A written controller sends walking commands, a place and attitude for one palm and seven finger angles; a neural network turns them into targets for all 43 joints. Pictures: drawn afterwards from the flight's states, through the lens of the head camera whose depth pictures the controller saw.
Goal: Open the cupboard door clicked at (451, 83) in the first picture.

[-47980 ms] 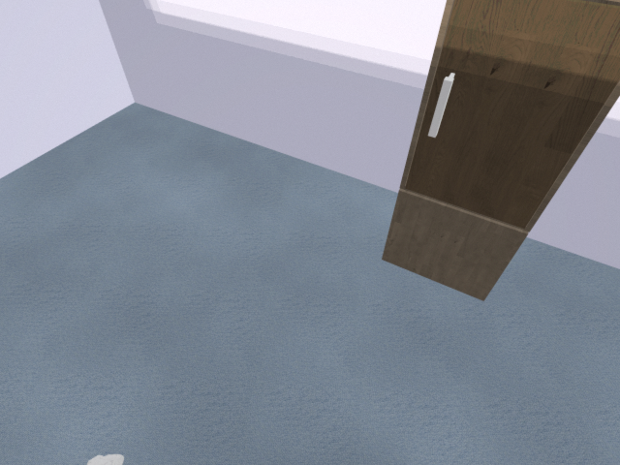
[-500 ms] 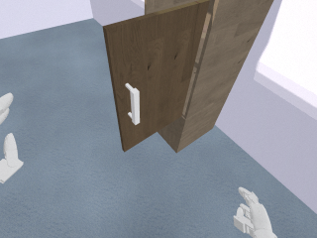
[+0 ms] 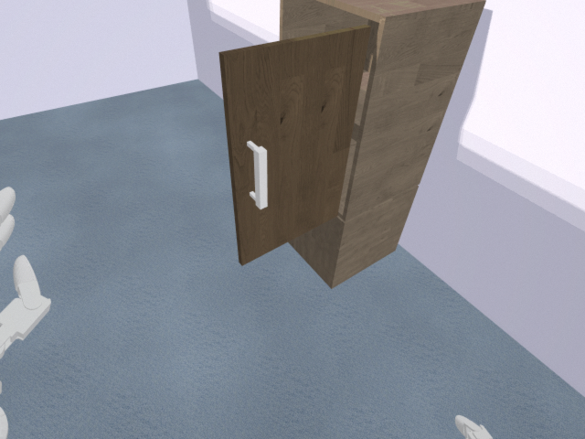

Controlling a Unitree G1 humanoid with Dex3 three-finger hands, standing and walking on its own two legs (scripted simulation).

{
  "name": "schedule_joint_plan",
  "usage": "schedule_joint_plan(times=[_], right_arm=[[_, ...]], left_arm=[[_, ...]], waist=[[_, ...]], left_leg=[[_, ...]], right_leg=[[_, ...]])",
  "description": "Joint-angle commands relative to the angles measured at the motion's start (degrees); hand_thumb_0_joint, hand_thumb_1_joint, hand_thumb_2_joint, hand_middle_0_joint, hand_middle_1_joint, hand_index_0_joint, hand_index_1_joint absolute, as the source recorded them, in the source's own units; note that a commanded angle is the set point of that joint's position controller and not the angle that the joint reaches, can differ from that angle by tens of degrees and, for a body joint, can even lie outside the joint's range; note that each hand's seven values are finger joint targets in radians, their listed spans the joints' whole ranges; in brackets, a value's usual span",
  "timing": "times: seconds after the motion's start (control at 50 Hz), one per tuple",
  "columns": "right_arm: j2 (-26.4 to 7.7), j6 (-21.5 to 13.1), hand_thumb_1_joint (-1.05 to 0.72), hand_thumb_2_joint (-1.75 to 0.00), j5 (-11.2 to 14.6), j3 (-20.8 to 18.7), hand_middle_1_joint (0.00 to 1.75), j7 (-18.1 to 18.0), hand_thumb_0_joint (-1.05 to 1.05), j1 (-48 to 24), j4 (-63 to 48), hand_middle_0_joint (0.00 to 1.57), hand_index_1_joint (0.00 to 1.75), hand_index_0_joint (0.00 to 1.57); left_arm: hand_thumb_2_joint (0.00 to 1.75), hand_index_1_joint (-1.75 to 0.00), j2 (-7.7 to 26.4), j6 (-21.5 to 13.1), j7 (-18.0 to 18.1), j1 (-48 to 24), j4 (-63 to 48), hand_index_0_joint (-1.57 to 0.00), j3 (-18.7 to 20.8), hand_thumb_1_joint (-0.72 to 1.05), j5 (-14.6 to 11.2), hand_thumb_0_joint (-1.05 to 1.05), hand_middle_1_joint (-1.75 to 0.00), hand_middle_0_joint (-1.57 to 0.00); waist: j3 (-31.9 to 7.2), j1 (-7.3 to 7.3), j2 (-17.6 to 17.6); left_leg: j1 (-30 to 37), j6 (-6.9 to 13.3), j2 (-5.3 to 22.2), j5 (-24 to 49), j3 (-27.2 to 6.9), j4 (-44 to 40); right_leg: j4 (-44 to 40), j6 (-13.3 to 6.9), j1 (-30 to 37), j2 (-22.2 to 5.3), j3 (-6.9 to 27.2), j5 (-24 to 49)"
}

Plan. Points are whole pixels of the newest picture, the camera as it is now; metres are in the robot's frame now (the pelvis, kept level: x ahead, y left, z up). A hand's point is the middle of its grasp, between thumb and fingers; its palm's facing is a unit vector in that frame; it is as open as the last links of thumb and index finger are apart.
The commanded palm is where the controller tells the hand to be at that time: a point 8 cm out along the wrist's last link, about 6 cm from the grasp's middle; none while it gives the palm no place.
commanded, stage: stop stepping back and stand still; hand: left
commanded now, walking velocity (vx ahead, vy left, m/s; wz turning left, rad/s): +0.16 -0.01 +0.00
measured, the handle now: (256, 175) +0.68 +0.11 -0.01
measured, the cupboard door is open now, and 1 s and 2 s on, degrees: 92 92 92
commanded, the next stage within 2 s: let the arm hang, fingers relaxed in 0.26 s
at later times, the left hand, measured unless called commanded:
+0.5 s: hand (101, 395) +0.19 +0.26 -0.01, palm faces +0.23 -0.88 -0.41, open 7.4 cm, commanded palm none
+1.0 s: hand out of the picture -0.07 +0.20 -0.16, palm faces +0.09 -0.96 -0.26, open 7.3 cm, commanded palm none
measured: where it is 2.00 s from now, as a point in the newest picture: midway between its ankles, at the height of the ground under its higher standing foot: outside the picture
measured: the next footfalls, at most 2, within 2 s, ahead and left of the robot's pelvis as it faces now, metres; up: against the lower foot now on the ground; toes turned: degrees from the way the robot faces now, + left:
none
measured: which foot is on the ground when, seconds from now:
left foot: down 0.00-1.00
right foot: down 0.00-1.00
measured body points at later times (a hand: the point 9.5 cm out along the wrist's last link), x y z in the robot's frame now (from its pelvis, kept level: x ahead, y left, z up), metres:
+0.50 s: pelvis -0.02 +0.00 -0.01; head -0.03 -0.02 +0.44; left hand +0.17 +0.30 +0.01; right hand +0.14 -0.24 -0.13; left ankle +0.03 +0.13 -0.73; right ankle -0.01 -0.10 -0.73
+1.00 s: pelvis -0.02 +0.00 +0.01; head +0.01 +0.00 +0.46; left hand -0.07 +0.25 -0.14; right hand -0.02 -0.23 -0.15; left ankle +0.03 +0.13 -0.73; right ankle -0.01 -0.10 -0.73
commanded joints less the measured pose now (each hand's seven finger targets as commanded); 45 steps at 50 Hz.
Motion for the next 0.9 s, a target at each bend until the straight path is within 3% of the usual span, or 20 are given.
schedule_joint_plan(times=[0.0, 0.06, 0.08, 0.1, 0.12, 0.16, 0.2, 0.26, 0.3, 0.32, 0.34, 0.36, 0.4, 0.44, 0.48, 0.52, 0.56, 0.64, 0.74, 0.88], right_arm=[[-5.5, -4.0, -0.9, -0.9, 0.3, -1.7, 0.3, 0.1, 0.0, -8.6, -10.2, 0.2, 0.3, 0.2], [-6.3, -4.1, -0.9, -0.9, 0.1, -2.0, 0.3, 0.6, 0.0, -9.6, -10.4, 0.2, 0.3, 0.2], [-6.2, -3.9, -0.9, -0.9, -0.1, -2.3, 0.3, 0.7, 0.0, -9.4, -10.5, 0.2, 0.3, 0.2], [-5.8, -3.6, -0.9, -0.9, -0.2, -2.7, 0.3, 1.0, 0.0, -9.3, -10.8, 0.2, 0.3, 0.2], [-5.5, -3.7, -0.9, -0.9, 0.5, -3.3, 0.3, 1.4, 0.0, -8.7, -10.3, 0.2, 0.3, 0.2], [-5.5, -4.1, -0.9, -0.9, 0.2, -2.9, 0.3, 1.8, 0.0, -7.4, -9.5, 0.2, 0.3, 0.2], [-4.3, -3.9, -0.9, -0.9, 0.1, -1.9, 0.3, 1.6, 0.0, -8.1, -9.7, 0.2, 0.3, 0.2], [-4.1, -4.0, -0.9, -0.9, -0.3, -1.4, 0.3, 0.7, 0.0, -8.4, -9.8, 0.2, 0.3, 0.2], [-6.1, -4.3, -0.9, -0.9, -0.1, -2.4, 0.3, 0.3, 0.0, -9.0, -10.8, 0.2, 0.3, 0.2], [-6.6, -4.3, -0.9, -0.9, 0.3, -2.3, 0.3, 0.6, 0.0, -9.6, -11.7, 0.2, 0.3, 0.2], [-15.8, -2.9, -0.9, -0.9, -0.7, -5.0, 0.3, 6.1, 0.0, -7.5, 1.0, 0.2, 0.3, 0.2], [-9.7, 1.3, -0.9, -0.9, -0.3, -4.3, 0.3, 6.0, 0.0, -4.9, 0.9, 0.2, 0.3, 0.2], [-7.9, 3.1, -0.9, -0.9, -1.8, -2.7, 0.3, 5.6, 0.0, -5.4, -0.7, 0.2, 0.3, 0.2], [-7.6, 4.1, -0.9, -0.9, -1.7, -1.8, 0.3, 5.3, 0.0, -7.1, 0.0, 0.2, 0.3, 0.2], [-5.0, 5.3, -0.9, -0.9, -0.6, -1.6, 0.3, 5.7, 0.0, -7.0, 2.1, 0.2, 0.3, 0.2], [-4.5, 7.5, -0.9, -0.9, -1.2, -1.8, 0.3, 5.9, 0.0, -6.5, 5.7, 0.2, 0.3, 0.2], [-3.6, 7.8, -0.9, -0.9, -1.2, -1.3, 0.3, 5.9, 0.0, -5.4, 9.0, 0.2, 0.3, 0.2], [-2.9, 7.4, -0.9, -0.9, -1.2, -1.3, 0.3, 5.0, 0.0, -5.4, 13.7, 0.2, 0.3, 0.2], [-2.9, 8.0, -0.9, -0.9, -0.8, -1.7, 0.3, 4.7, 0.0, -2.9, 18.0, 0.2, 0.3, 0.2], [-3.9, 8.0, -0.9, -0.9, -0.6, -1.7, 0.3, 4.5, 0.0, -1.1, 22.3, 0.2, 0.3, 0.2]], left_arm=[[0.9, -0.3, 13.5, -4.4, 0.7, -2.8, -14.1, -0.2, 9.1, 0.9, 0.8, 0.0, -0.3, -0.2], [0.9, -0.3, 11.7, -4.0, 0.6, -0.9, -12.0, -0.2, 7.6, 0.9, 1.0, 0.0, -0.3, -0.2], [0.9, -0.3, 12.2, -4.2, 0.4, -0.5, -11.8, -0.2, 7.9, 0.9, 0.8, 0.0, -0.3, -0.2], [0.9, -0.3, 13.4, -4.2, 0.3, -0.6, -11.3, -0.2, 8.6, 0.9, 0.7, 0.0, -0.3, -0.2], [0.9, -0.3, 13.4, -4.5, 0.2, -2.8, -12.2, -0.2, 8.2, 0.9, 0.0, 0.0, -0.3, -0.2], [0.9, -0.3, 13.5, -5.5, 0.0, -2.8, -12.3, -0.2, 8.8, 0.9, -0.2, 0.0, -0.3, -0.2], [0.9, -0.3, 13.5, -5.9, 0.1, -3.0, -13.3, -0.2, 8.9, 0.9, 0.1, 0.0, -0.3, -0.2], [0.9, -0.3, 11.8, -5.7, 0.6, -1.8, -12.2, -0.2, 8.0, 0.9, -0.5, 0.0, -0.3, -0.2], [0.9, -0.3, 11.2, -5.8, 0.5, -2.2, -13.1, -0.2, 7.3, 0.9, -0.7, 0.0, -0.3, -0.2], [0.9, -0.3, 11.7, -5.9, 0.7, -3.5, -15.1, -0.2, 7.7, 0.9, -0.7, 0.0, -0.3, -0.2], [0.9, -0.3, -2.4, 6.3, -8.3, -4.1, 28.4, -0.2, -15.7, 0.9, 4.0, 0.0, -0.3, -0.2], [0.9, -0.3, -4.6, 11.0, -9.2, -4.3, 31.0, -0.2, -14.7, 0.9, 2.7, 0.0, -0.3, -0.2], [0.9, -0.3, -6.5, 11.8, -9.2, -6.6, 35.2, -0.2, -16.8, 0.9, 2.3, 0.0, -0.3, -0.2], [0.9, -0.3, -4.9, 11.0, -9.2, -6.2, 43.0, -0.2, -17.1, 0.9, 2.5, 0.0, -0.3, -0.2], [0.9, -0.3, 0.5, 10.4, -9.1, -9.6, 51.5, -0.2, -17.2, 0.9, 2.5, 0.0, -0.3, -0.2], [0.9, -0.3, 0.9, 10.4, -8.8, -15.0, 58.2, -0.2, -18.5, 0.9, 2.0, 0.0, -0.3, -0.2], [0.9, -0.3, -0.4, 10.0, -8.5, -15.7, 64.9, -0.2, -19.4, 0.9, 1.6, 0.0, -0.3, -0.2], [0.9, -0.3, -4.4, 10.1, -8.0, -11.1, 74.4, -0.2, -19.0, 0.9, 1.3, 0.0, -0.3, -0.2], [0.9, -0.3, -4.0, 10.3, -8.2, -11.5, 81.1, -0.2, -20.0, 0.9, 1.1, 0.0, -0.3, -0.2], [0.9, -0.3, -2.7, 10.2, -8.0, -10.9, 86.4, -0.2, -20.3, 0.9, 0.9, 0.0, -0.3, -0.2]], waist=[[5.5, -0.29, 15.8], [6.9, 0.87, 9.0], [6.4, 0.81, 3.5], [5.7, 0.74, -6.2], [4.2, 1.26, -11.6], [3.8, 0.23, -3.2], [3.2, 0.11, -1.7], [2.6, 0.28, 0.7], [4.1, 0.84, 10.6], [2.4, 1.5, 11.3], [5.9, -2.93, 12.8], [3.4, -1.44, 12.8], [0.2, -0.11, 3.7], [-3.0, 2.84, -5.5], [1.4, 0.98, -12.2], [7.0, -0.7, -7.6], [6.1, -1.15, -1.4], [3.5, 0.87, 12.4], [4.7, 0.47, 3.8], [6.1, 0.48, 3.1]], left_leg=[[-8.4, 9.0, 13.9, -26.9, -20.8, -20.9], [-14.7, 5.5, 9.2, -19.0, -10.1, -12.0], [-16.2, 3.6, 4.5, -15.6, -5.5, -3.1], [-19.6, 1.4, -0.7, -12.2, -0.2, 10.9], [-19.9, 0.5, -1.5, -11.0, -0.3, 24.6], [-19.4, 0.0, 1.4, -7.7, -3.8, 28.5], [-9.5, 0.4, 2.9, -6.1, -2.2, 15.9], [4.3, 0.8, 0.1, 0.4, 2.1, -3.1], [5.1, 3.4, 7.3, -3.8, -9.0, -10.8], [3.0, 4.7, 10.3, -0.8, -13.2, -11.9], [-7.4, 6.3, 10.9, 11.4, -15.4, -5.4], [-7.5, 7.7, 11.7, 19.9, -16.1, -8.4], [-6.1, 9.1, 12.9, 21.0, -19.4, -8.5], [-5.4, 5.9, 8.9, 23.0, -13.2, -3.3], [-5.5, 0.1, -0.4, 3.8, -3.8, 1.9], [-0.8, -0.3, -1.3, 1.3, -2.5, 3.3], [2.6, -0.4, 0.2, 8.6, -3.3, -0.8], [1.8, 0.6, 3.6, 8.9, -7.0, -7.7], [2.6, 0.6, 3.5, 3.0, -7.3, -9.9], [4.1, 0.8, 3.8, 3.2, -7.3, -11.4]], right_leg=[[9.6, 1.3, -2.0, 0.9, -0.4, -7.6], [-4.3, 0.3, 8.2, 0.5, 0.2, -5.2], [-10.9, -2.2, 8.9, -2.4, 7.9, -7.7], [-18.8, -6.7, 7.9, -11.7, 23.6, -15.5], [-23.9, -10.3, 6.4, -19.0, 33.4, -17.1], [-21.4, -11.7, 5.4, -19.2, 27.3, -3.5], [-17.7, -8.9, 0.5, -15.8, 16.4, 5.6], [-15.0, -4.2, -3.7, -9.2, 9.4, -4.8], [-7.2, -0.7, -5.6, -3.8, 6.5, -5.0], [-3.8, 0.8, -2.3, -1.0, 4.1, 0.4], [8.8, 1.7, -7.3, -1.9, -0.2, 3.2], [11.9, 1.6, -5.8, -0.6, 2.2, -7.8], [13.7, 1.6, -5.6, -0.1, 4.0, -13.1], [-1.3, 1.4, 4.6, -1.0, 3.6, 1.2], [-13.6, -2.1, 2.2, -10.7, 14.4, 13.2], [-16.6, -3.9, -6.0, -10.4, 15.3, 8.7], [-14.5, -2.5, -3.6, -7.5, 11.9, 12.8], [-13.4, -1.3, 3.5, -3.5, 8.3, 7.4], [-16.7, -1.9, 3.0, -3.8, 7.7, 2.1], [-17.6, -2.2, 2.4, -4.0, 7.2, 0.5]])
